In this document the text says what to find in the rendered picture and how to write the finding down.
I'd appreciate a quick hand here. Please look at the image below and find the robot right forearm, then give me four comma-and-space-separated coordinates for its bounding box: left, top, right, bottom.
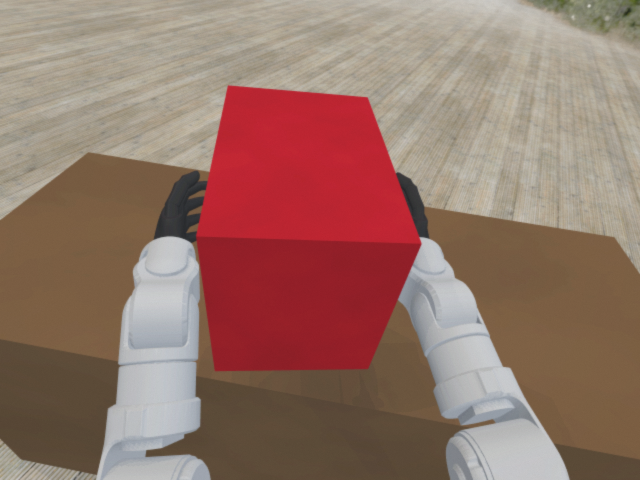
398, 237, 570, 480

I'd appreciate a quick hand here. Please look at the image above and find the robot left forearm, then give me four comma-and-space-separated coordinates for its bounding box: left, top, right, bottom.
96, 236, 201, 480

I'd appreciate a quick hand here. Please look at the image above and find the pedestal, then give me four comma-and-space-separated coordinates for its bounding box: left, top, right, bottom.
0, 152, 640, 480

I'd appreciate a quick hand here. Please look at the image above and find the robot left upper arm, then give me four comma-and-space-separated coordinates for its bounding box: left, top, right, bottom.
103, 455, 211, 480

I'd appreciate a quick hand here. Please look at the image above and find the robot left hand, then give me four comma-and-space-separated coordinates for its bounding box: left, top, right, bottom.
154, 171, 208, 243

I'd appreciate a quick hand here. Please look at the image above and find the robot right hand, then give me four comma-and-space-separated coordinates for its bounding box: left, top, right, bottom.
396, 172, 429, 239

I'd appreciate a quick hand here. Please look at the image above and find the carton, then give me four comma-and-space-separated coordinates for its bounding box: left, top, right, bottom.
196, 85, 422, 371

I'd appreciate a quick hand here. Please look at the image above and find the robot right upper arm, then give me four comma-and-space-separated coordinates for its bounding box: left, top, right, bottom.
446, 418, 568, 480

